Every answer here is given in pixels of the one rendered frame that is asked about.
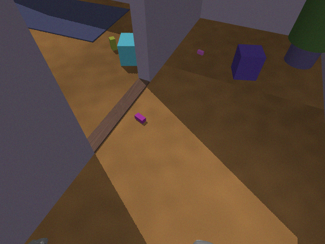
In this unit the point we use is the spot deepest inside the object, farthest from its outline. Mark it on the potted plant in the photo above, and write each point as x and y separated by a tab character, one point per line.
307	36

